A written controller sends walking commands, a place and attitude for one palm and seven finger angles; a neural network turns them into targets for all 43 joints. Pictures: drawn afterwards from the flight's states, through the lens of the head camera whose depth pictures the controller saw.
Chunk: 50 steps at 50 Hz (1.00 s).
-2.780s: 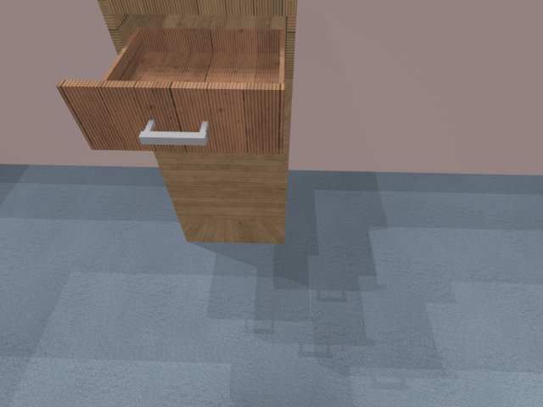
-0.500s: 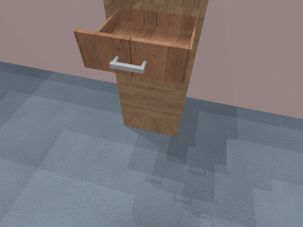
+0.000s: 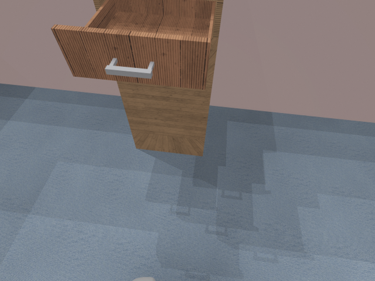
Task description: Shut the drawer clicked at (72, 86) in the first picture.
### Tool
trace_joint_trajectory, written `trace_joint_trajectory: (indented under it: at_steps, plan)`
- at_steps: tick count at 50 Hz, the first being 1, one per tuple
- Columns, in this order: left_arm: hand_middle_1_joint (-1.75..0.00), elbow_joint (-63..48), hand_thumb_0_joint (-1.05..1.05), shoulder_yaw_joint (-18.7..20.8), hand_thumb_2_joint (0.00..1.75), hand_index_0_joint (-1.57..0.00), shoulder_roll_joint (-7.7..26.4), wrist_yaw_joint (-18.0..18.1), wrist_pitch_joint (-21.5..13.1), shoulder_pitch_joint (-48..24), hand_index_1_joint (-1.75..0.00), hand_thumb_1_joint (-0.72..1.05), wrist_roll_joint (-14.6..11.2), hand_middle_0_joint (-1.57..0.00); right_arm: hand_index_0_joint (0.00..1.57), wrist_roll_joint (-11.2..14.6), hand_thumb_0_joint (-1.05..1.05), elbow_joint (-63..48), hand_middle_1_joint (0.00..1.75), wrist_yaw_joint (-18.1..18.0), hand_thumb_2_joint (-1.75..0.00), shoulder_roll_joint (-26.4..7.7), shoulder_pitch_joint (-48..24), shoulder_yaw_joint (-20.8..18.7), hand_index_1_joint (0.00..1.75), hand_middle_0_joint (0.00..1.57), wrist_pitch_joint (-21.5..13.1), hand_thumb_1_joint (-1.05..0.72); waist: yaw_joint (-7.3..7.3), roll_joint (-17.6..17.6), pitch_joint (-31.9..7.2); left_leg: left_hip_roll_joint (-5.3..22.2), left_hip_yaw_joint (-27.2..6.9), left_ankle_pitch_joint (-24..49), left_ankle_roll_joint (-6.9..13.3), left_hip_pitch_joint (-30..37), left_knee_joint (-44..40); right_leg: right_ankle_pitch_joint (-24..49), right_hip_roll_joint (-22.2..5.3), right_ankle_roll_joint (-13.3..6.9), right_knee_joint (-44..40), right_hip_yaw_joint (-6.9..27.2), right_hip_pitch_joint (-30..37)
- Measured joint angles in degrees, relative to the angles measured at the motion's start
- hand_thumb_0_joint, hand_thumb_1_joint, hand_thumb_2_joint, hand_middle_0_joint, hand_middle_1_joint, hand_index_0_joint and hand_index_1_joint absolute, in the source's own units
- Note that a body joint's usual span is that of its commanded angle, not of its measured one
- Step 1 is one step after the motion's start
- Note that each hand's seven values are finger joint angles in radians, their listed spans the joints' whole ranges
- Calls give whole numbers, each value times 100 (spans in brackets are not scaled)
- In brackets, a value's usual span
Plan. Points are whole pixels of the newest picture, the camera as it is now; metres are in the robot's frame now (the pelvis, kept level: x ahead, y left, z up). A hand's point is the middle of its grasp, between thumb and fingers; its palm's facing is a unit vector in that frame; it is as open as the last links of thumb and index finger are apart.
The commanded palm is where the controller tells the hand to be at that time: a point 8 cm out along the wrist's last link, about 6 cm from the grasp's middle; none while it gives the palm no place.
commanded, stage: take the last steps up to it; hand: left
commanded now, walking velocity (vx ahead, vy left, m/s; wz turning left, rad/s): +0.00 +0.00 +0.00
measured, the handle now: (131, 67) +0.58 +0.18 +0.11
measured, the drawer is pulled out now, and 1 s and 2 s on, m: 0.29 0.29 0.29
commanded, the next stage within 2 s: come to a stop and stand still in 0.74 s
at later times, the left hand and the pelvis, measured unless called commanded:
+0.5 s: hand (116, 274) +0.15 +0.18 -0.16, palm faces -0.05 -0.98 -0.20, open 7.4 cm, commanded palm none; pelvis +0.09 -0.01 +0.00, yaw -3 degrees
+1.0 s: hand (137, 211) +0.31 +0.16 -0.17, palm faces -0.03 -0.97 -0.23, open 7.3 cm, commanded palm none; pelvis +0.25 -0.03 +0.00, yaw -3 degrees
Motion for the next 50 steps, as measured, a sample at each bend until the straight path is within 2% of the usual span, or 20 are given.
trace_joint_trajectory:
  at_steps: [5,10,12,14,17,19,23,25,26,27,29,31,34,37,38,40,43,46,49,50]
  plan:
    - [-30,-101,1,-12,90,-20,20,-30,-23,-40,-30,91,22,-20,20,-25,0,-90,30,38,-90,-24,-18,3,30,20,6,-91,-1,11,-10,33,27,-60,12,-46,73,-34,36,-24,84,28,-66]
    - [-30,-78,1,-36,90,-20,-50,-71,-113,250,-30,90,24,-20,20,-37,0,-39,30,126,-90,-77,155,27,30,20,-9,-91,59,26,-224,-160,-126,-843,159,17,287,-89,-5,-81,-108,65,130]
    - [-30,-12,1,-41,90,-20,-79,-77,-146,403,-30,90,-8,-20,20,-24,0,-19,30,136,-90,-92,213,42,30,20,-84,-91,69,32,-273,-238,-125,-709,202,183,89,-111,-3,-63,-186,104,236]
    - [-30,72,1,-29,90,-20,-60,-87,-153,537,-30,90,-36,-20,20,-31,0,-4,30,125,-90,-53,265,68,30,20,-208,-91,85,-45,-284,-267,-44,-140,216,347,-106,-261,-27,-116,18,144,228]
    - [-30,245,1,-9,90,-20,-13,-81,-106,588,-30,90,-15,-20,20,-86,0,-48,30,127,-90,62,410,96,30,20,-350,-91,43,-127,-265,-233,113,-351,206,586,-228,-847,-103,-197,1397,-245,-289]
    - [-30,287,1,6,90,-19,-11,-112,-98,518,-30,91,-6,-20,20,-98,0,-31,30,132,-90,123,562,113,30,20,-395,-91,-14,-100,-232,-194,122,-353,193,776,-487,-863,-218,-216,1841,-522,-582]
    - [-30,156,1,-14,90,-19,-72,-194,-227,287,-30,91,-15,-20,21,-112,0,212,30,128,-90,165,815,154,30,20,-354,-91,-31,75,-93,-56,74,-343,72,1052,-761,-584,-408,-216,928,-894,-583]
    - [-30,59,1,-13,90,-19,-52,-218,-362,258,-30,91,-11,-20,21,-63,0,349,30,142,-90,202,974,166,30,20,-296,-90,-13,53,-107,-37,49,-631,55,993,-410,-295,-444,-259,74,-911,-290]
    - [-30,33,1,3,90,-19,-31,-198,-455,260,-30,91,-3,-20,21,-22,0,419,30,156,-90,226,1024,171,30,20,-255,-90,23,-17,-126,-63,69,-912,105,833,79,131,-487,-208,-81,-878,-248]
    - [-30,59,1,13,90,-19,-76,-149,-507,228,-30,91,-8,-20,21,-3,0,492,30,171,-90,204,999,161,30,20,-191,-90,33,39,-78,-44,-11,-1245,160,620,743,207,-452,-153,45,-925,-231]
    - [-30,116,1,-6,90,-19,-185,-88,-510,235,-30,91,-18,-20,21,5,0,570,30,197,-90,150,913,109,30,20,-109,-91,14,154,-31,-52,-130,-1543,230,155,1857,37,-387,-122,25,-1040,-28]
    - [-30,173,1,-11,90,-19,-249,-25,-491,339,-30,91,-2,-20,20,6,0,553,30,202,-90,144,771,76,30,20,-103,-91,16,108,-47,-79,-68,-1548,257,-183,2178,-34,-376,-112,-210,-1041,194]
    - [-30,328,1,-17,90,-20,-284,15,-480,508,-30,91,14,-20,20,23,1,387,30,208,-90,205,505,66,30,20,-190,-91,20,-87,-74,-84,76,-1213,239,-346,1392,-9,-403,-67,-540,-961,468]
    - [-30,475,1,-39,90,-20,-351,-16,-440,694,-30,90,-36,-20,20,12,0,189,30,199,-90,214,349,99,30,20,-404,-91,37,-128,-123,-81,158,-128,211,-86,2,-262,-381,14,-366,-891,567]
    - [-30,520,1,-47,90,-20,-364,-21,-404,733,-30,90,-55,-20,20,-12,0,157,30,175,-90,228,309,94,30,20,-482,-91,49,-146,-144,-80,186,75,195,-71,25,-463,-406,-12,7,-894,455]
    - [-30,595,1,-55,90,-20,-343,-6,-303,728,-30,90,-56,-20,20,-58,0,105,30,128,-90,323,237,114,30,20,-523,-91,67,-254,-145,-108,320,-173,245,39,193,-1060,-435,-89,1179,-811,57]
    - [-30,598,1,-50,90,-19,-330,-18,-230,543,-30,91,-23,-20,20,-80,0,66,30,45,-90,393,304,136,30,20,-533,-92,18,-228,-158,-134,327,-328,255,324,-75,-1153,-468,-124,2112,-908,-464]
    - [-30,483,2,-51,90,-20,-261,37,-238,251,-30,93,-17,-20,20,-89,0,181,30,-1,-90,382,386,194,30,20,-473,-93,2,-107,-61,-141,223,-235,185,601,-422,-791,-520,-78,1423,-996,-549]
    - [-30,296,2,-55,90,-20,-102,53,-358,136,-30,93,-30,-20,21,-6,0,329,30,-13,-90,421,483,222,30,20,-326,-93,28,-134,-45,-187,187,-416,81,722,-323,658,-566,-74,69,-913,-257]
    - [-30,274,2,-49,90,-20,-66,74,-383,121,-30,93,-21,-20,21,39,0,369,30,-2,-90,419,495,210,30,20,-254,-92,28,-128,-77,-180,178,-542,40,705,-189,552,-563,-63,48,-904,-198]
